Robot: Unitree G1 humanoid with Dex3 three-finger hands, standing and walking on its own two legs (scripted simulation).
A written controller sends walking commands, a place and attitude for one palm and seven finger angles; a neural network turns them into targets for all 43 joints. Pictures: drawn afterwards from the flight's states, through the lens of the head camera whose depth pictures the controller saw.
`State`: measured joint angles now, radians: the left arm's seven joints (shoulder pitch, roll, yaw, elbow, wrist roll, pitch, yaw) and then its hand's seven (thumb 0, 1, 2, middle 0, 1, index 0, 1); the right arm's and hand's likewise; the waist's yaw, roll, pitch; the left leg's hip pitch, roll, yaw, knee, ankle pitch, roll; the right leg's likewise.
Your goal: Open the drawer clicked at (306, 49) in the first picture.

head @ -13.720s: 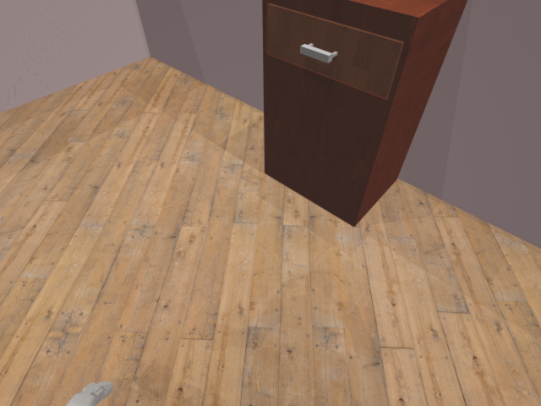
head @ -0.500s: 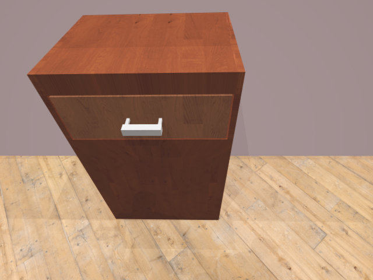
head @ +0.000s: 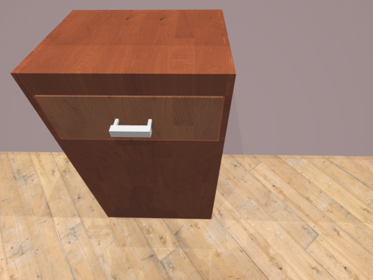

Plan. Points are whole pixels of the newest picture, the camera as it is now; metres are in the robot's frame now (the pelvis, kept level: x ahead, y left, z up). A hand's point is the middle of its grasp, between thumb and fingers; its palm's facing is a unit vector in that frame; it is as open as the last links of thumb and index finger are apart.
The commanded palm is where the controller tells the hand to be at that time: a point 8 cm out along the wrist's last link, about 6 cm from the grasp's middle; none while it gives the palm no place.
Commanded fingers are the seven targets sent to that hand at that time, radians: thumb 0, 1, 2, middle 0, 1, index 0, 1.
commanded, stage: look again from close up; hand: left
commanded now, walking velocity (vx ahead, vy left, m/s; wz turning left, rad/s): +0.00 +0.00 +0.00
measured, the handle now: (132, 126) +0.53 +0.20 -0.01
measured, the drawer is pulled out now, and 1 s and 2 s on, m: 0.00 0.00 0.00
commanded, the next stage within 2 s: raise the hand with hooked fingers in 0.02 s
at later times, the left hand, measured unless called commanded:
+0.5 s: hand (132, 240) +0.22 +0.14 -0.05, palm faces -0.06 -0.37 -0.93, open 8.3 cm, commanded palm +0.16 +0.19 -0.01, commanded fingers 0.00 0.43 0.70 -0.23 -0.60 -0.23 -0.60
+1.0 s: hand (127, 210) +0.26 +0.15 +0.00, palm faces -0.03 -0.10 -0.99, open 11.3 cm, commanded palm +0.24 +0.17 +0.07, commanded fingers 0.00 -0.15 0.45 -0.28 -0.98 -0.28 -0.98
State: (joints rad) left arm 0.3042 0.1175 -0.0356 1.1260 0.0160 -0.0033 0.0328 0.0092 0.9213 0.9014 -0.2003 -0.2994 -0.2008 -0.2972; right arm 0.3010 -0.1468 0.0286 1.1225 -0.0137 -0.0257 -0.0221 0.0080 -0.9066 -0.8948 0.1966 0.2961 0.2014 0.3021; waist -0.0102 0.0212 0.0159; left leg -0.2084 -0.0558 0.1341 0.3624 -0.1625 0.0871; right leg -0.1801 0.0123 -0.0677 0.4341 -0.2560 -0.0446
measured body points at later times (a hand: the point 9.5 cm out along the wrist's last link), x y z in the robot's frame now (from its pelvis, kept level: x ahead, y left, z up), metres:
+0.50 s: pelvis +0.01 -0.04 -0.03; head +0.03 -0.06 +0.42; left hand +0.21 +0.16 +0.00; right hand +0.24 -0.29 -0.09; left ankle +0.03 +0.07 -0.74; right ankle -0.01 -0.09 -0.74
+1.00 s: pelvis +0.01 -0.06 -0.03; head +0.03 -0.10 +0.42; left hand +0.26 +0.15 +0.06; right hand +0.17 -0.29 -0.14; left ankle +0.03 +0.09 -0.74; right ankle -0.01 -0.09 -0.74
